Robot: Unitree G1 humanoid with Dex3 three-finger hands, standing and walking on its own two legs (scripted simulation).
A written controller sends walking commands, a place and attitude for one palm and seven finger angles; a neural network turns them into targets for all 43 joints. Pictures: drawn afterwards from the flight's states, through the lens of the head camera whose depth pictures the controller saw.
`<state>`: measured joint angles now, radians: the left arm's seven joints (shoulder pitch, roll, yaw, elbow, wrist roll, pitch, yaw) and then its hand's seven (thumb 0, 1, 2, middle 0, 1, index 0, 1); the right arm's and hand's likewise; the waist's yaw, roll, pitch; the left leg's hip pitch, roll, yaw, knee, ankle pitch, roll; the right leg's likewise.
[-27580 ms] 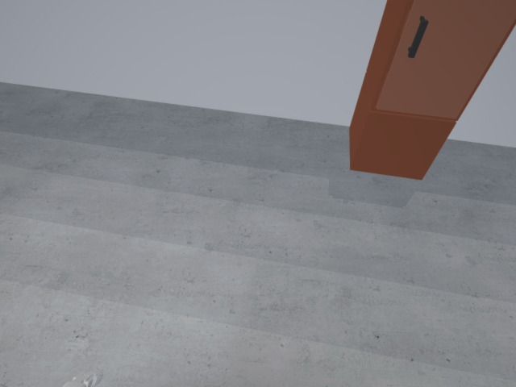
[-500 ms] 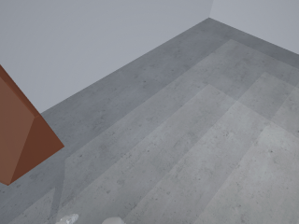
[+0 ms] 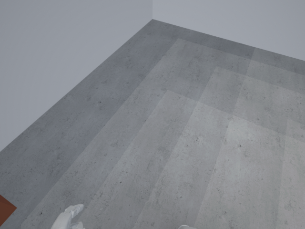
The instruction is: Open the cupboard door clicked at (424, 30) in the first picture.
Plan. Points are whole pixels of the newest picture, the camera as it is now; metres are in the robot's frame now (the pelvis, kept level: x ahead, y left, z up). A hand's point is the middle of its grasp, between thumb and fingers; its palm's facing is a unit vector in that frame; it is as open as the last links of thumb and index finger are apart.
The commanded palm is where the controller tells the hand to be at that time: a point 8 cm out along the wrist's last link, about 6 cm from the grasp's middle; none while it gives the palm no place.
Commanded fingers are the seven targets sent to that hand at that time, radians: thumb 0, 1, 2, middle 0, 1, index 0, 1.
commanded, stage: walk to a spot facing it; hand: left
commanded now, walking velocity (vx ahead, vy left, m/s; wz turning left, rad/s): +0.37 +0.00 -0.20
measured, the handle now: out of the picture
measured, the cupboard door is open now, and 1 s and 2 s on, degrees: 51 51 51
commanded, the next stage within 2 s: turn to face it in 0.90 s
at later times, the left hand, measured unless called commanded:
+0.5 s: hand (115, 163) +0.34 +0.14 -0.15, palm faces -0.14 -0.97 -0.19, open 7.4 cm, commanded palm none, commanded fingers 0.00 0.90 0.90 -0.20 -0.30 -0.20 -0.30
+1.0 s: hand (133, 119) +0.54 +0.09 -0.16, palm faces -0.10 -0.98 -0.18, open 7.4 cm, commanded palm none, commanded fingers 0.00 0.90 0.90 -0.20 -0.30 -0.20 -0.30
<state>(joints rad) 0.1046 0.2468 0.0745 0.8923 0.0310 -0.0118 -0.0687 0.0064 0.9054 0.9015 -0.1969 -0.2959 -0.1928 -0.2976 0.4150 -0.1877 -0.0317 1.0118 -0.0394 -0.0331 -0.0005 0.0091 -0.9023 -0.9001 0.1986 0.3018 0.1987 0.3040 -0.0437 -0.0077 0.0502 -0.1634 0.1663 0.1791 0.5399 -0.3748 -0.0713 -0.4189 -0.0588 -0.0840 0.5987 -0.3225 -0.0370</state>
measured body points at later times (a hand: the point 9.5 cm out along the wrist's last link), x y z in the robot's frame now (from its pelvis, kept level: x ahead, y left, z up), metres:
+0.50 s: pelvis +0.23 -0.04 +0.00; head +0.26 -0.05 +0.45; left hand +0.35 +0.19 -0.14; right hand +0.16 -0.25 -0.15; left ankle +0.18 +0.13 -0.73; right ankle +0.26 -0.16 -0.72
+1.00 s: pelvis +0.46 -0.09 +0.01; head +0.49 -0.10 +0.46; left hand +0.55 +0.14 -0.14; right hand +0.44 -0.32 -0.15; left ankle +0.45 +0.06 -0.73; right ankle +0.47 -0.21 -0.70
